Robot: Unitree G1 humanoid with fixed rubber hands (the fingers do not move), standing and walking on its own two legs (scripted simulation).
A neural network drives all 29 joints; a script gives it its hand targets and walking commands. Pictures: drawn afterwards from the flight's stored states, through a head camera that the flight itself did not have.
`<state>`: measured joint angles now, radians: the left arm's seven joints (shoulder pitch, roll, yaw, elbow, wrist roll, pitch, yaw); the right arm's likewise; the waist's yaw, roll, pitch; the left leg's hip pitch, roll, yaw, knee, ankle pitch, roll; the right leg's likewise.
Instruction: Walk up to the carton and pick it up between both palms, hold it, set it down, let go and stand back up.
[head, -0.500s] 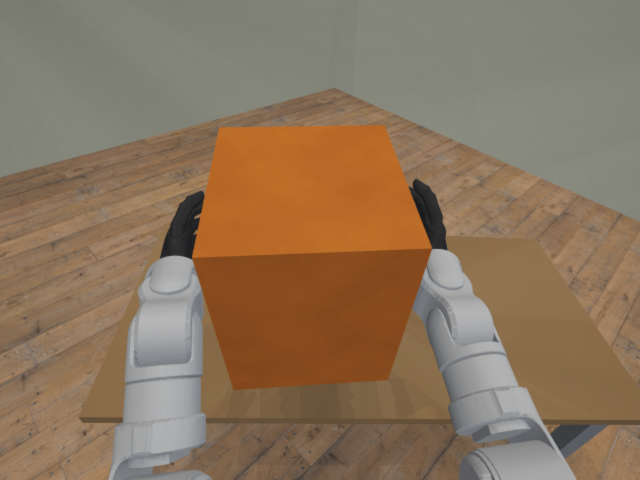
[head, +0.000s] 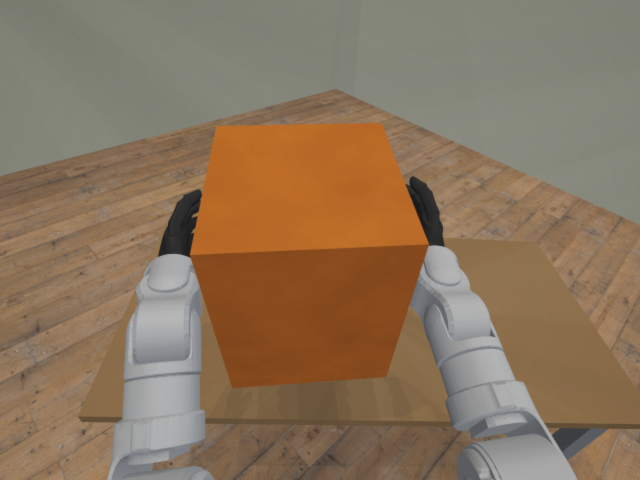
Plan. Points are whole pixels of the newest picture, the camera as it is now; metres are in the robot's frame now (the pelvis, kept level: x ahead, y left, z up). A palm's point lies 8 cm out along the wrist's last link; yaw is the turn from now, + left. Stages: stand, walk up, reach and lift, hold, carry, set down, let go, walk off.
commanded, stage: set down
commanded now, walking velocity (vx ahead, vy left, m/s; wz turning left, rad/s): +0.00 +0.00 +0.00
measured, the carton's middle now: (305, 257) +0.36 +0.01 +0.14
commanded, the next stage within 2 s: none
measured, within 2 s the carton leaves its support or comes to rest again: neither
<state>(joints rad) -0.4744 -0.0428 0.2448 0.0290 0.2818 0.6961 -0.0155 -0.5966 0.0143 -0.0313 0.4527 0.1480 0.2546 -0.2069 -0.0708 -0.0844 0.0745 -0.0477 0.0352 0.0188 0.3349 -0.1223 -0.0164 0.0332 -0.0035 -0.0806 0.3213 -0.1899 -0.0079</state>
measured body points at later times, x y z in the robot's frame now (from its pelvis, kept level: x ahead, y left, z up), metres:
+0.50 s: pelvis +0.02 -0.01 +0.00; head +0.00 +0.03 +0.45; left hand +0.36 +0.18 +0.11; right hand +0.39 -0.11 +0.12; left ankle +0.05 +0.13 -0.75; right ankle +0.01 -0.11 -0.75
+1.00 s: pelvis +0.03 -0.01 +0.00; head +0.03 +0.02 +0.45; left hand +0.38 +0.17 +0.09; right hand +0.41 -0.12 +0.11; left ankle +0.05 +0.13 -0.75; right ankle +0.01 -0.11 -0.75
